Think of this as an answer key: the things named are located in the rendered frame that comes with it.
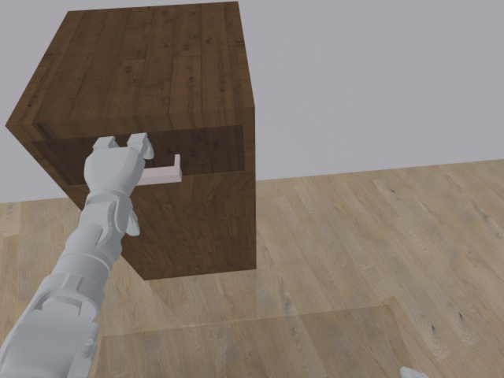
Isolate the left robot hand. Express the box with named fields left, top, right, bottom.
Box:
left=84, top=132, right=154, bottom=236

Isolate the cabinet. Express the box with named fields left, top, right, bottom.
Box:
left=5, top=2, right=257, bottom=280

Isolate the handle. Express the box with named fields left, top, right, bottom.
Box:
left=136, top=154, right=182, bottom=186

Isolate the robot left forearm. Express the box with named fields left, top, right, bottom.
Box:
left=0, top=189, right=131, bottom=372

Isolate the drawer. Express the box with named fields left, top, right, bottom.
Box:
left=35, top=124, right=245, bottom=185

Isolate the left robot upper arm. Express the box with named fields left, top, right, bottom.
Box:
left=0, top=309, right=100, bottom=378

